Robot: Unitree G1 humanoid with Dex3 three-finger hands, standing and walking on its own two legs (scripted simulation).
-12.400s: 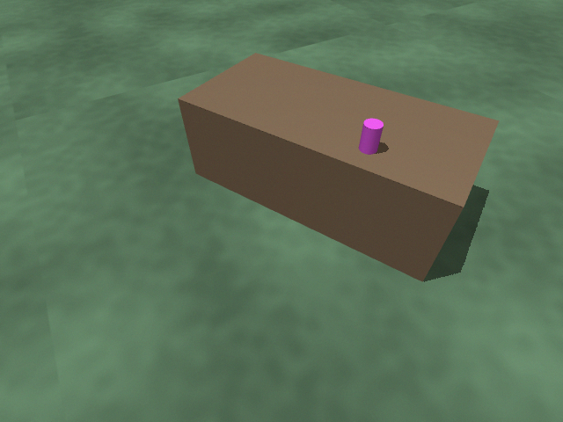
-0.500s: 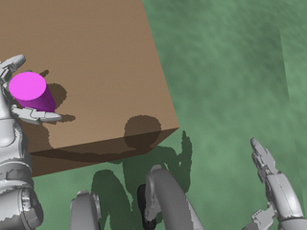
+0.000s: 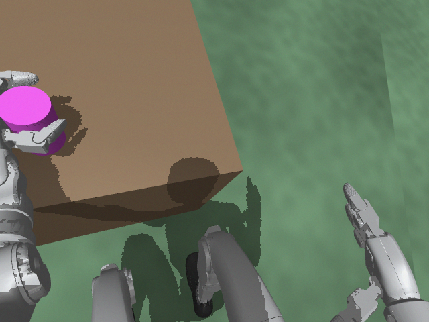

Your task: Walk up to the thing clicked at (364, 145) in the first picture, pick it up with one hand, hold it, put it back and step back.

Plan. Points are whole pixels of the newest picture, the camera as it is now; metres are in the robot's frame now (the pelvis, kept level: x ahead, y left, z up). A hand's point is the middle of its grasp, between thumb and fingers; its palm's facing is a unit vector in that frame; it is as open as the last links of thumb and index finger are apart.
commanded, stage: settle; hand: left
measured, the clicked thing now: (35, 123) +0.52 +0.19 -0.07
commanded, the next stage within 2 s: lift in 0.82 s
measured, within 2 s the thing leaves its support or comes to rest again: leaves its support in 0.20 s
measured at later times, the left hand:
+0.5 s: hand (17, 92) +0.53 +0.19 +0.01, palm faces +0.12 -0.99 +0.00, open 9.8 cm
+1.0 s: hand (19, 81) +0.53 +0.18 +0.03, palm faces +0.11 -0.99 -0.01, open 9.8 cm
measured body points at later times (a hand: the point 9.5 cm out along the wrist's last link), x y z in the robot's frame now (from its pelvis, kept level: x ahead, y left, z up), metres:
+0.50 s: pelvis +0.01 +0.01 +0.03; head +0.19 +0.07 +0.44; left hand +0.52 +0.24 +0.01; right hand +0.18 -0.25 +0.10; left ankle +0.03 +0.12 -0.54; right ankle +0.11 -0.14 -0.54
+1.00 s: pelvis +0.03 +0.00 +0.05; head +0.20 +0.05 +0.46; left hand +0.52 +0.23 +0.04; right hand +0.19 -0.27 +0.08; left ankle +0.03 +0.12 -0.54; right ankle +0.11 -0.14 -0.54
